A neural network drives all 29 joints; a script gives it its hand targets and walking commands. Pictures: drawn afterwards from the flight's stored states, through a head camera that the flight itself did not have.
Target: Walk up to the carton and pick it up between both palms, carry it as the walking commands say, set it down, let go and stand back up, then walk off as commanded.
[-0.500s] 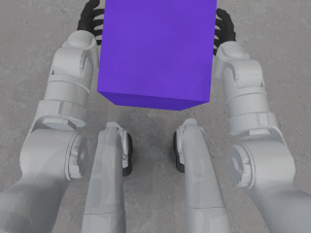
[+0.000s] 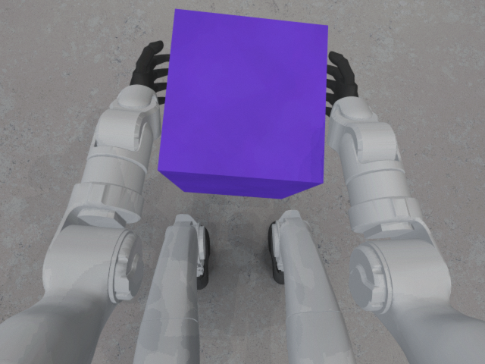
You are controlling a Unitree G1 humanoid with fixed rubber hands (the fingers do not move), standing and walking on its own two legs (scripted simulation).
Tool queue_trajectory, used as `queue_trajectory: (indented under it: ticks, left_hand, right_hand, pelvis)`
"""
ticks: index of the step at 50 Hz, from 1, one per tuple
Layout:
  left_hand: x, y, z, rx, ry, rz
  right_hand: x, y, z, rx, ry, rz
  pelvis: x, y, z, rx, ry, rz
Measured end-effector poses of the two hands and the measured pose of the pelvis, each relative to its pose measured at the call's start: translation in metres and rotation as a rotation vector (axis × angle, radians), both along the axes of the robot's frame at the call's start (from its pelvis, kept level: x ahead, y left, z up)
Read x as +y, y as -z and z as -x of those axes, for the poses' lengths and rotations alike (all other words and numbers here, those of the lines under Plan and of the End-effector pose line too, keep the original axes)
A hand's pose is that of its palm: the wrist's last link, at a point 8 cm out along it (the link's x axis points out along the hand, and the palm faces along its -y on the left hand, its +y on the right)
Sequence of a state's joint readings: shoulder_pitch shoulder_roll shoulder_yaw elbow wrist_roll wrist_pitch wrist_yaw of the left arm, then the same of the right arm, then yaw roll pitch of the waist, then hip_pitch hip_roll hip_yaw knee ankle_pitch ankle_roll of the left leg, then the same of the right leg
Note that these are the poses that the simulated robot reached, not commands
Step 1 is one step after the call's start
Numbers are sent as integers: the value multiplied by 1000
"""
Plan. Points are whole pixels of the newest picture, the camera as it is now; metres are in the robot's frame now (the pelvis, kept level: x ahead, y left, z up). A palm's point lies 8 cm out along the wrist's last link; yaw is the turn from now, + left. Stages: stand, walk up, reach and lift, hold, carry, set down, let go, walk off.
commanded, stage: reach and lift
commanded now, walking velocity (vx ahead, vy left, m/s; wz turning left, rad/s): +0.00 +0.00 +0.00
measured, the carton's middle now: (240, 126) +0.46 -0.01 -0.11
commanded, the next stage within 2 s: none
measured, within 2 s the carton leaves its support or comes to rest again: neither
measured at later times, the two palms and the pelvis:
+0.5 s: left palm (119, 83) +0.47 +0.14 +0.03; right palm (360, 94) +0.45 -0.15 +0.03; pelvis +0.01 +0.00 +0.06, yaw +0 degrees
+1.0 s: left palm (85, 59) +0.45 +0.14 +0.10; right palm (393, 73) +0.43 -0.15 +0.10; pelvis +0.02 +0.00 +0.09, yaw +0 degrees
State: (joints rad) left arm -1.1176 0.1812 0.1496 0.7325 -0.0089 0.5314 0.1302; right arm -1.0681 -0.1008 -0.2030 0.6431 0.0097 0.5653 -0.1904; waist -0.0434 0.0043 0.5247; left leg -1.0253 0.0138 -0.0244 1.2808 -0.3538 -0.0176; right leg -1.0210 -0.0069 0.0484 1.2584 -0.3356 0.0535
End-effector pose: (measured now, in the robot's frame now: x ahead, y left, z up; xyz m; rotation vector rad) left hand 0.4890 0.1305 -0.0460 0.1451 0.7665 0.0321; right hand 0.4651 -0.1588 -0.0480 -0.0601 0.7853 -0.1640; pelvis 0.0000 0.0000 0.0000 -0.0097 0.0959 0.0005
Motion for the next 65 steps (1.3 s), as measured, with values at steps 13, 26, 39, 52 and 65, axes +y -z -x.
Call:
queue_trajectory:
  ticks: [13, 26, 39, 52, 65]
  left_hand:
    - [3, -41, 8, -3, -7, 0]
    - [8, -78, 21, -2, -12, 5]
    - [11, -120, 31, -36, -15, 4]
    - [10, -156, 37, -46, -20, -4]
    - [8, -182, 44, -50, -16, -16]
  right_hand:
    - [3, -40, 7, -3, -2, -5]
    - [8, -79, 18, -2, -6, 0]
    - [11, -121, 26, -36, -11, 3]
    - [9, -154, 31, -46, -16, -6]
    - [8, -180, 36, -49, -26, 0]
  pelvis:
    - [0, -31, -7, -56, 2, 0]
    - [3, -62, -13, -118, 1, 7]
    - [4, -83, -14, -193, -1, 10]
    - [1, -95, -16, -260, -2, 4]
    - [-2, -103, -21, -275, -1, 0]
